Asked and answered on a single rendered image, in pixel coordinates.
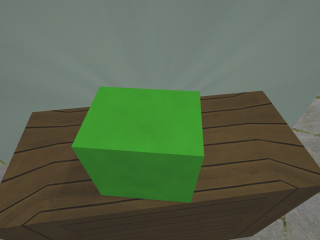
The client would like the pedestal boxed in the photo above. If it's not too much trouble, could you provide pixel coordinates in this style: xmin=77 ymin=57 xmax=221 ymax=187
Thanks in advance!
xmin=0 ymin=91 xmax=320 ymax=240

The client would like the carton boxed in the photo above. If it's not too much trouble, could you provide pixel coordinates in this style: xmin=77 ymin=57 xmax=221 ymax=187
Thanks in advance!
xmin=71 ymin=86 xmax=204 ymax=203

